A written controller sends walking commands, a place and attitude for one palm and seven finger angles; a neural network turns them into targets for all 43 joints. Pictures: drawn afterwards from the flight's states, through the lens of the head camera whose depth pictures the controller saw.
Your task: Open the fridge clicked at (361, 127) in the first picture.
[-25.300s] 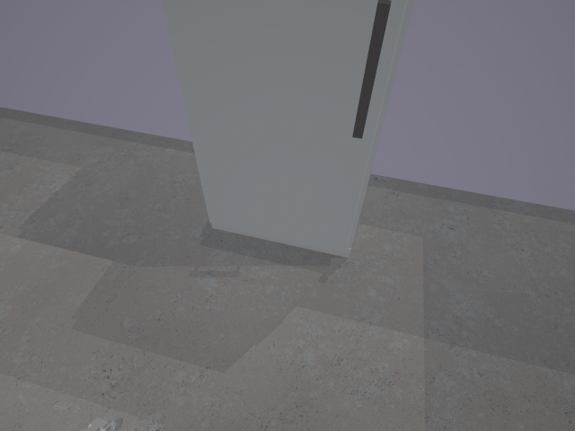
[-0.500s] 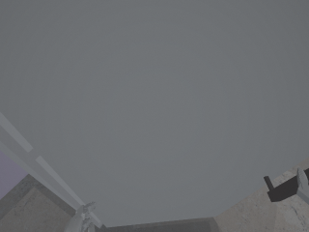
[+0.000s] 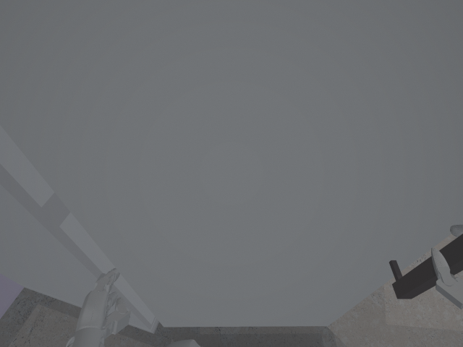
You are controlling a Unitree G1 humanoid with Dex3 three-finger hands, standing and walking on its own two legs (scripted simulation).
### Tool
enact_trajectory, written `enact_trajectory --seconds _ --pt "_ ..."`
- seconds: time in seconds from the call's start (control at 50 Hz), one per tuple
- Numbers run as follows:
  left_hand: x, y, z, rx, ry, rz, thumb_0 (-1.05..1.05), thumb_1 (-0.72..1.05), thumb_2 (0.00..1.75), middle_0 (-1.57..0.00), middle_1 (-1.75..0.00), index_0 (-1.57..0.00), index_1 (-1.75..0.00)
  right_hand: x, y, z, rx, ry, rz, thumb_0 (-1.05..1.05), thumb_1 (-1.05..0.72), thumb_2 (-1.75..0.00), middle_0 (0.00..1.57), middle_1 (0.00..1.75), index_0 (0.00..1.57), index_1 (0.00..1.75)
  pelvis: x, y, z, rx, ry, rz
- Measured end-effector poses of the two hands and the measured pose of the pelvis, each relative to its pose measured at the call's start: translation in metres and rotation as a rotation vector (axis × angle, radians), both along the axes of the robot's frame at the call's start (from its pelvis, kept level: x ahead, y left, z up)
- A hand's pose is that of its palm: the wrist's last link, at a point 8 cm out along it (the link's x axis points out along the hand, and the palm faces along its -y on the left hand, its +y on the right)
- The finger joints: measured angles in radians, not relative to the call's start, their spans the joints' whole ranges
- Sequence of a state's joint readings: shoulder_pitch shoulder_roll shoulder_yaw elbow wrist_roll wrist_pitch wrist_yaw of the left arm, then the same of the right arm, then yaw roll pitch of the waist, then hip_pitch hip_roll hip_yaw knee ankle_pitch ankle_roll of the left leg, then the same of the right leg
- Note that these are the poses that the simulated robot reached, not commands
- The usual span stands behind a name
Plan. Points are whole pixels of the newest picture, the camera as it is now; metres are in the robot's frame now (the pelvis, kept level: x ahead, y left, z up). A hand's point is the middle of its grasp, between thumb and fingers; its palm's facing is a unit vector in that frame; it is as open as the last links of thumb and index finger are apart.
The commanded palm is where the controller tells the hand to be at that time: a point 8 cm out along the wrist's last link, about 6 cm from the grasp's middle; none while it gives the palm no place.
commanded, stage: walk backward, drawing the door open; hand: right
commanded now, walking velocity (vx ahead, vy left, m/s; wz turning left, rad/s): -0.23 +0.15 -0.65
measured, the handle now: (449, 241) +0.27 -0.30 +0.09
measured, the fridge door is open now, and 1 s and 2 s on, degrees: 73 80 79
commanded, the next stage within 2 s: stop walking and hold the door back in 0.14 s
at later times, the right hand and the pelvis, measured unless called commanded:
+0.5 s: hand out of the picture +0.08 -0.25 +0.09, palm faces +0.63 +0.65 -0.42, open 6.9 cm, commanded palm +0.07 -0.30 +0.09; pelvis -0.11 +0.10 +0.02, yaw -15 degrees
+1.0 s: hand out of the picture +0.15 -0.28 +0.09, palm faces +0.56 +0.77 -0.31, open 6.9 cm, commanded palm +0.12 -0.32 +0.09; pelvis -0.17 +0.08 +0.01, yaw -15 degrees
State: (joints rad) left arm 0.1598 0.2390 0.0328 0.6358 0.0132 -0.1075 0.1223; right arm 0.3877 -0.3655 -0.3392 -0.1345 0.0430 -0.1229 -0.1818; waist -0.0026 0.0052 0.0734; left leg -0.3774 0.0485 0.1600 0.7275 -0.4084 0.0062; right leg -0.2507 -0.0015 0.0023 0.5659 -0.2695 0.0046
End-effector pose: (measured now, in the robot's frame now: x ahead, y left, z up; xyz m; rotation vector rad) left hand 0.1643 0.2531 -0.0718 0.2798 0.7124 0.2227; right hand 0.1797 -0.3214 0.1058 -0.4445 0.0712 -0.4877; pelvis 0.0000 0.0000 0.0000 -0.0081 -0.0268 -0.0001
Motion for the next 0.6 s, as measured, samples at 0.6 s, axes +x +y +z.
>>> enact_trajectory --seconds 0.6 --pt "-0.085 0.074 -0.029 -0.068 0.124 -0.295 0.01 0.91 0.89 -0.20 -0.30 -0.20 -0.30 -0.143 0.047 0.008 0.099 0.076 -0.330 -0.12 -0.47 -0.77 0.35 1.41 0.39 1.35 -0.128 0.106 0.016 -0.071 0.006 -0.298"
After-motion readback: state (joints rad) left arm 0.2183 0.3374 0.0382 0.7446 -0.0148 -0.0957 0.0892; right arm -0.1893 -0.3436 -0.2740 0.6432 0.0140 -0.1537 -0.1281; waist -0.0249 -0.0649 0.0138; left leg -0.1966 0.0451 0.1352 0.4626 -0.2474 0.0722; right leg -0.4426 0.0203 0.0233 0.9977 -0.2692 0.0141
